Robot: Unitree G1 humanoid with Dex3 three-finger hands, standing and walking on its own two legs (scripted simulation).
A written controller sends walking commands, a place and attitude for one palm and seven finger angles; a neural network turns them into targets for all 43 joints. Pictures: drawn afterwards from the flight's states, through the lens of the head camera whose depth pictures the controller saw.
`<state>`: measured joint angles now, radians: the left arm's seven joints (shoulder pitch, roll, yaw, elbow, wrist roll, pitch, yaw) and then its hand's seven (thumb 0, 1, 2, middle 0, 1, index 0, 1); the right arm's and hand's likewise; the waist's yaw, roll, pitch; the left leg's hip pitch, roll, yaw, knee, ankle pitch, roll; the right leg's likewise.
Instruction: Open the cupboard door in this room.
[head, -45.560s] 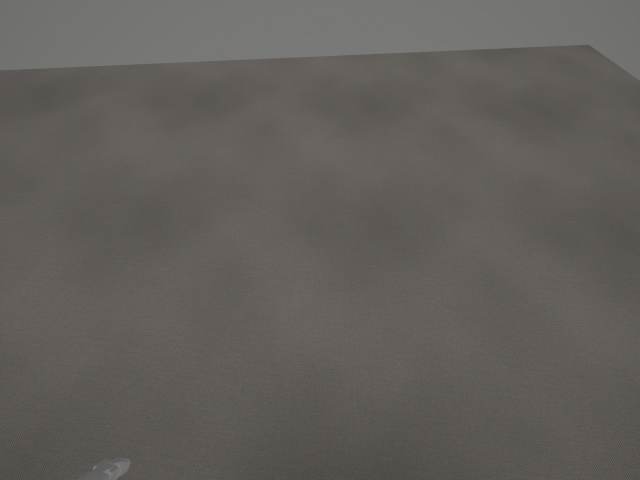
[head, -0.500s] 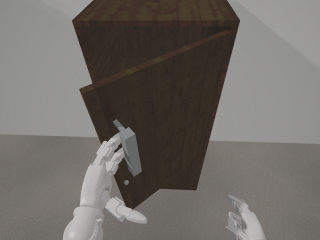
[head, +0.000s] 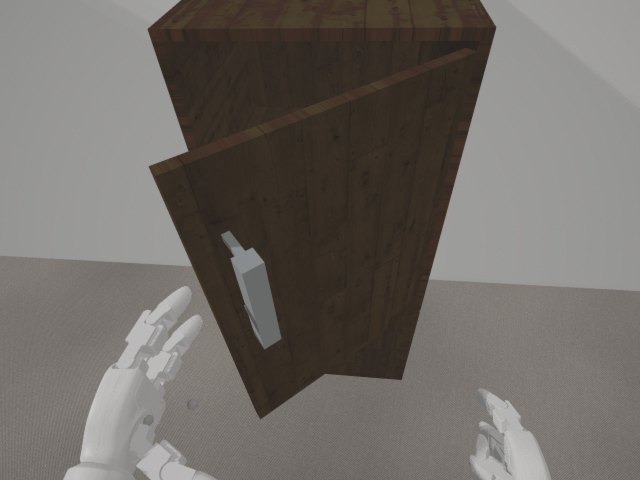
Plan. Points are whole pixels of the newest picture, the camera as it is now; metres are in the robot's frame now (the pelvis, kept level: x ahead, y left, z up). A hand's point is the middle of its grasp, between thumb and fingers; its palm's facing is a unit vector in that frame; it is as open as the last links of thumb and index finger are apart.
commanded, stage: slide the hand sideways off the handle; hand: left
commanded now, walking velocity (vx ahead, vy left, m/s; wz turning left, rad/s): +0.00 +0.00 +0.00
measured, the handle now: (250, 290) +0.30 +0.11 +0.11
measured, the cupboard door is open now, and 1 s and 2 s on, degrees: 41 41 41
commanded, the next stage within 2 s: draw the hand back to the body in 0.02 s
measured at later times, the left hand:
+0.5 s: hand (135, 391) +0.18 +0.19 +0.13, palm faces -0.01 -1.00 -0.06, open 16.4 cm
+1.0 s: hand (60, 358) +0.19 +0.25 +0.16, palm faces +0.32 -0.88 -0.35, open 13.0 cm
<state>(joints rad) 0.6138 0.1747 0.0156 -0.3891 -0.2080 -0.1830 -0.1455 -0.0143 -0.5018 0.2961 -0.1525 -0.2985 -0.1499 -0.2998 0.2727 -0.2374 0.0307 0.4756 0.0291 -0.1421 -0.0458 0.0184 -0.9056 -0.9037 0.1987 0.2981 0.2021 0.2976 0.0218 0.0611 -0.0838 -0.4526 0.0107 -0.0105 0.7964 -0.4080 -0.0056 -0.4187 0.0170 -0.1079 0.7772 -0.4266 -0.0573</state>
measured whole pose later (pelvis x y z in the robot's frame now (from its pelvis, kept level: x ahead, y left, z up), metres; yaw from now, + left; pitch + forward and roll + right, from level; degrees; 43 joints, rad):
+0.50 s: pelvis +0.00 +0.02 +0.01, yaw +0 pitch +2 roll -1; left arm 0.57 0.23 0.11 -0.44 -0.27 -0.07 -0.20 -0.01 -0.50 0.30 -0.15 -0.30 -0.15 -0.30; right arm 0.26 -0.23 0.06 0.51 0.05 -0.20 -0.06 0.02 -0.90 -0.90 0.20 0.30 0.20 0.30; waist 0.04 0.06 -0.08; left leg -0.41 0.00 0.00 0.77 -0.40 0.03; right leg -0.36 0.01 -0.10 0.72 -0.39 -0.03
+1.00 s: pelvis +0.00 +0.03 +0.03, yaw -1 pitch -4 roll -1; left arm 0.55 0.30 0.18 -0.45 -0.05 -0.05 0.12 -0.01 0.04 0.53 -0.17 -0.30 -0.17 -0.30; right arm 0.21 -0.22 0.06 0.60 0.00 -0.14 -0.08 0.02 -0.90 -0.90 0.20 0.30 0.20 0.30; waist 0.06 0.06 0.01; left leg -0.15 -0.02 0.02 0.48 -0.27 0.04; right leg -0.12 -0.01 -0.07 0.45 -0.27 -0.01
